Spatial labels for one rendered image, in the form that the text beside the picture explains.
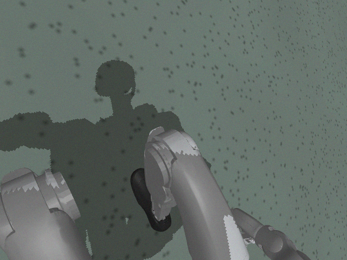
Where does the right robot hand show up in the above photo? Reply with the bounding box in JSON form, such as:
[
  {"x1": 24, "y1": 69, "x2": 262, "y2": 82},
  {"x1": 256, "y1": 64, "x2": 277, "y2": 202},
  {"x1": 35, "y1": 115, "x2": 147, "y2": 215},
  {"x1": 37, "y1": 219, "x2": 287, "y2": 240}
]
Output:
[{"x1": 231, "y1": 208, "x2": 264, "y2": 247}]

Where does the right robot arm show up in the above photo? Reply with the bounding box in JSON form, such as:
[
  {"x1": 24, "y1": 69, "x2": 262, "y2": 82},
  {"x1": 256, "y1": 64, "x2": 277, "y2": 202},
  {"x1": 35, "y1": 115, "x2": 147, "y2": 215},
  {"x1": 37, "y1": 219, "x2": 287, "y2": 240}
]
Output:
[{"x1": 255, "y1": 225, "x2": 311, "y2": 260}]

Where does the right robot foot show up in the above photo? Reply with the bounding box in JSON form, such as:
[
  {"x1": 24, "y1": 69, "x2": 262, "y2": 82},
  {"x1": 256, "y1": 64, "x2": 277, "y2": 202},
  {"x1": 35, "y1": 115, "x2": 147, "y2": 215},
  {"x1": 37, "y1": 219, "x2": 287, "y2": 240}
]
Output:
[{"x1": 131, "y1": 168, "x2": 171, "y2": 232}]

